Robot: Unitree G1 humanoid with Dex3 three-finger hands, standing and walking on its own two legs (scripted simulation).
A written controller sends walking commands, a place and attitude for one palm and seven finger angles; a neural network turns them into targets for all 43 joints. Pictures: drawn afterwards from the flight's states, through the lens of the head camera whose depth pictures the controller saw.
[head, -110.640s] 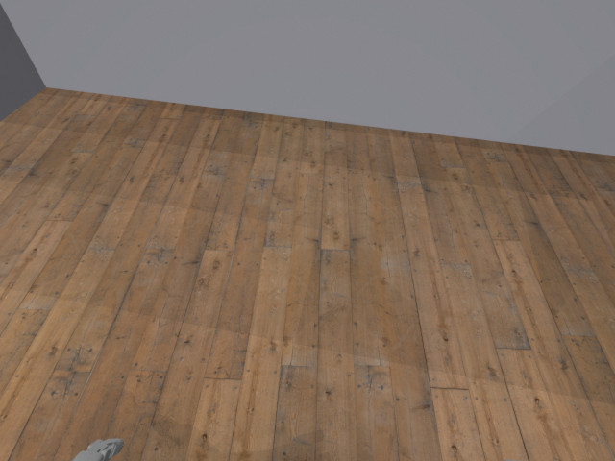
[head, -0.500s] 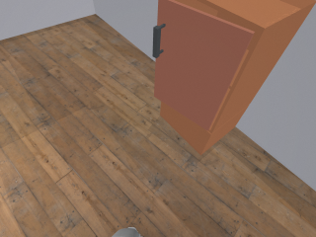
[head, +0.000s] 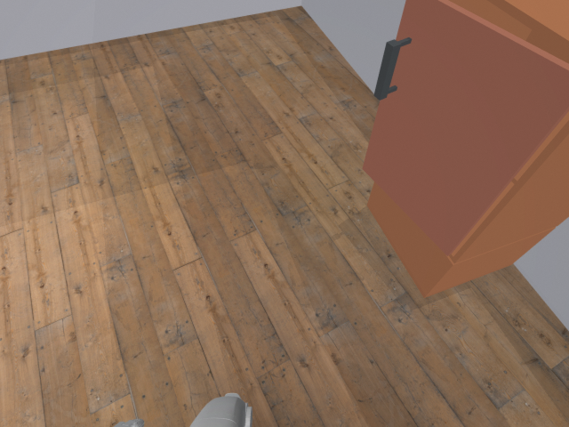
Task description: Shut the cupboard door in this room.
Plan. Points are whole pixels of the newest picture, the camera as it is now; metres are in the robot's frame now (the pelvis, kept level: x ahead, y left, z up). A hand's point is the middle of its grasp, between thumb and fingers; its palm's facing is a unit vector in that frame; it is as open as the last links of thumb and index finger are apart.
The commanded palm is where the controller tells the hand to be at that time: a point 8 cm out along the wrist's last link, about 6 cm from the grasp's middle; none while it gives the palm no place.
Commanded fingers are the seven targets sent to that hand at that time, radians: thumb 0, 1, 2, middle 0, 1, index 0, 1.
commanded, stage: walk to a spot facing it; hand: left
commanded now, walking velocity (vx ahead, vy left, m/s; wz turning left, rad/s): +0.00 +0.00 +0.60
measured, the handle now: (393, 69) +0.90 -0.24 -0.03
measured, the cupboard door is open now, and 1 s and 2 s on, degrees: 11 11 11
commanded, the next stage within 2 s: turn to face it in 1.72 s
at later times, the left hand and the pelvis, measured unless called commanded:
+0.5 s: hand out of the picture +0.00 +0.20 -0.15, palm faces +0.34 -0.89 -0.29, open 7.4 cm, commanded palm none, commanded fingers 0.00 0.90 0.90 -0.20 -0.30 -0.20 -0.30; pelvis +0.00 -0.02 +0.00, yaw +20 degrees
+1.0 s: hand out of the picture +0.08 +0.27 -0.15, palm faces +0.54 -0.80 -0.26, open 7.4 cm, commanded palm none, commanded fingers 0.00 0.90 0.90 -0.20 -0.30 -0.20 -0.30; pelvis +0.11 +0.03 -0.01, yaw +34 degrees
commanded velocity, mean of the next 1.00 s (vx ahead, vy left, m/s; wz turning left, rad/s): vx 0.21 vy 0.00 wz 0.54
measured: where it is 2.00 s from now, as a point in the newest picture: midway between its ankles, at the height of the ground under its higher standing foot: (205, 365)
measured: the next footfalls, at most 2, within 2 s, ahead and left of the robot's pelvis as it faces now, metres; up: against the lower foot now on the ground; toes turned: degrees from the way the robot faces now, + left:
left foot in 0.08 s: +0.05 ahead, +0.15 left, +0.00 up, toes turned +7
right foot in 0.34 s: +0.08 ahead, -0.12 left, +0.00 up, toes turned +10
